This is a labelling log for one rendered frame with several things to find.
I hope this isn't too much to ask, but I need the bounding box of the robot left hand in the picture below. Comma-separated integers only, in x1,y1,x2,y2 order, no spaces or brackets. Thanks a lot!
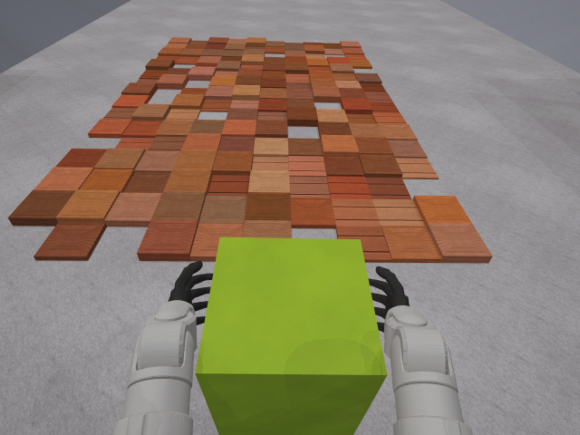
168,261,213,325

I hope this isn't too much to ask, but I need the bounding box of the carton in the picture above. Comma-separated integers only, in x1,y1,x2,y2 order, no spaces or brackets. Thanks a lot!
195,237,387,435

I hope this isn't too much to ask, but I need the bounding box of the robot right hand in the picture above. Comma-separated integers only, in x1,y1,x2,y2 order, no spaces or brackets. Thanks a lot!
368,266,410,333

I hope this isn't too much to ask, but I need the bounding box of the robot left forearm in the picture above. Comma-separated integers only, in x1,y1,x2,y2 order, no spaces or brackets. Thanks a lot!
112,300,197,435

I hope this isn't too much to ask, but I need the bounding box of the robot right forearm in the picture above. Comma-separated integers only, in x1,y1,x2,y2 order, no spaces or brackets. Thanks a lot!
384,305,473,435

